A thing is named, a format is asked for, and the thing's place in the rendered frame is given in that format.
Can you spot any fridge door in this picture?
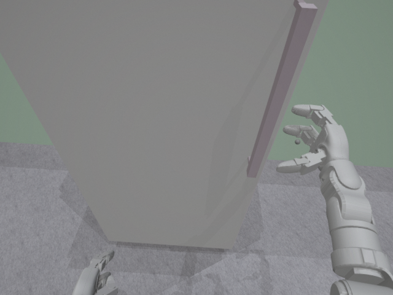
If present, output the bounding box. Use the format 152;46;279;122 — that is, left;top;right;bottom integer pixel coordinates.
0;0;328;249

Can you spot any handle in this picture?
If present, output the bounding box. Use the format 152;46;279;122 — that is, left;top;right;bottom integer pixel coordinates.
246;0;318;178

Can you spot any robot right upper arm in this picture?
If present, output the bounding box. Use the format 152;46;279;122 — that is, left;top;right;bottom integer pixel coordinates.
330;280;393;295

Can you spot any robot left hand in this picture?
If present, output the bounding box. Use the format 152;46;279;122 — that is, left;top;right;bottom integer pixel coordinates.
72;250;119;295

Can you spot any right robot forearm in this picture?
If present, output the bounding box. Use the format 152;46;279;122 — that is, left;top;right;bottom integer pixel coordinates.
319;159;393;289

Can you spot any robot right hand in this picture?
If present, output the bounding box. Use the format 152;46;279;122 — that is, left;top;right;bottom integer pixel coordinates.
276;104;349;175

